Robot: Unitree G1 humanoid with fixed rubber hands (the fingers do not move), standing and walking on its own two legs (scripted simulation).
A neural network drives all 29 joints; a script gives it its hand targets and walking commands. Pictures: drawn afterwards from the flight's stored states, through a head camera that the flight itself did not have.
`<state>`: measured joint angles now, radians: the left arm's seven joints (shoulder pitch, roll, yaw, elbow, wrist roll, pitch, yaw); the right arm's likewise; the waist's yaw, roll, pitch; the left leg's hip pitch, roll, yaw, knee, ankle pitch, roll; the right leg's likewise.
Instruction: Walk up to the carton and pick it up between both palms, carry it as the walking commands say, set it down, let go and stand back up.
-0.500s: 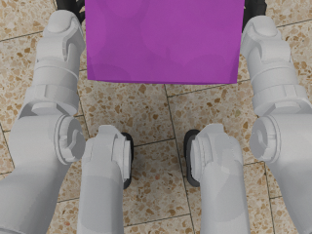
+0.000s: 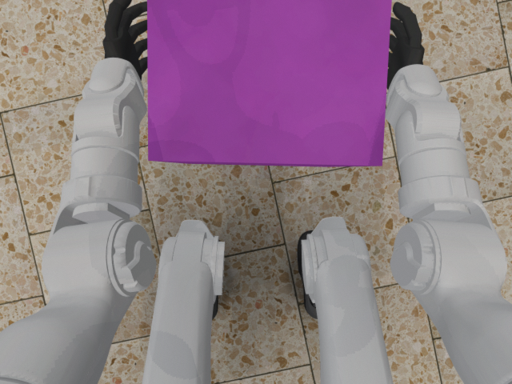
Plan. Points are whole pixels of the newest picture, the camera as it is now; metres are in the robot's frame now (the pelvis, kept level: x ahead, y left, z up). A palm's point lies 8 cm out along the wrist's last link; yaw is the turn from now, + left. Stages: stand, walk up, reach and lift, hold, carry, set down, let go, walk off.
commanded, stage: reach and lift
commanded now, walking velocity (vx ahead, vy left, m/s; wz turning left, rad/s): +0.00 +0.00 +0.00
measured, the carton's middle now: (263, 84) +0.52 -0.01 -0.17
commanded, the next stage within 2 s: none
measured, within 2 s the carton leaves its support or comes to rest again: neither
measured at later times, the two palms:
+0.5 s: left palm (94, 46) +0.51 +0.17 -0.01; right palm (439, 58) +0.50 -0.19 -0.03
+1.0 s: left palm (38, 27) +0.49 +0.17 +0.07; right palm (496, 42) +0.48 -0.19 +0.05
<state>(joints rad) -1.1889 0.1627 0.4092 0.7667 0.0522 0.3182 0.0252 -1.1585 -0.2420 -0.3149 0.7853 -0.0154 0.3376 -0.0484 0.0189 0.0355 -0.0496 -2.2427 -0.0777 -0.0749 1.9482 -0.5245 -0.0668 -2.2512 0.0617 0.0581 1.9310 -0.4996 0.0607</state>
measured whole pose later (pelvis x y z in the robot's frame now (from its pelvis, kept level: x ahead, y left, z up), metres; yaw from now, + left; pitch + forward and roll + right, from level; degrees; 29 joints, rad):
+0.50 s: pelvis +0.00 +0.00 +0.06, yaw +0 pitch +47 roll -1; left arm -1.09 0.11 0.43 0.72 0.10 0.35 0.01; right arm -1.04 -0.19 -0.35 0.72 -0.06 0.37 -0.03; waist 0.02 0.03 -0.16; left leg -2.08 -0.09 -0.09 1.76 -0.50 -0.07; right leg -2.09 0.08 0.07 1.74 -0.47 0.06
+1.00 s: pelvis +0.02 +0.00 +0.12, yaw +0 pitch +43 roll -1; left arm -0.96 0.07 0.44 0.71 0.13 0.35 0.00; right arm -0.91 -0.15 -0.35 0.71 -0.08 0.38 -0.02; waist 0.02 0.03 -0.22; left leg -1.85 -0.09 -0.10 1.57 -0.48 -0.06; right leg -1.85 0.08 0.08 1.55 -0.45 0.06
